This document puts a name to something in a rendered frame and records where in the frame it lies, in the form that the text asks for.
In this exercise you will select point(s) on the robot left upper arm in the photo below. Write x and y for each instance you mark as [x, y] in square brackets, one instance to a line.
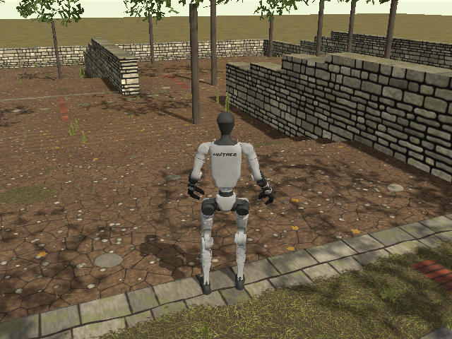
[199, 160]

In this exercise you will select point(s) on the robot right upper arm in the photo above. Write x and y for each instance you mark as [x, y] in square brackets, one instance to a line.
[248, 150]

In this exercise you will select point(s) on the humanoid robot head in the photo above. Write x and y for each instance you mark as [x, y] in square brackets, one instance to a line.
[225, 122]

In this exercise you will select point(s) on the left robot forearm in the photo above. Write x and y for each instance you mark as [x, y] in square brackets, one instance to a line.
[192, 182]

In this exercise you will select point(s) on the right robot forearm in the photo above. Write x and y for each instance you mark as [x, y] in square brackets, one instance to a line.
[264, 184]

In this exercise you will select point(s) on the robot right hand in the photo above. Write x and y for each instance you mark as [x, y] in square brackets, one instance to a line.
[271, 197]

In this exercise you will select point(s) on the robot left hand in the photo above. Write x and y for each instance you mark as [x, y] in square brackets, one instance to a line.
[191, 193]

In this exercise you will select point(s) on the left robot foot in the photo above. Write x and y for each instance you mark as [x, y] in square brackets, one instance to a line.
[206, 288]

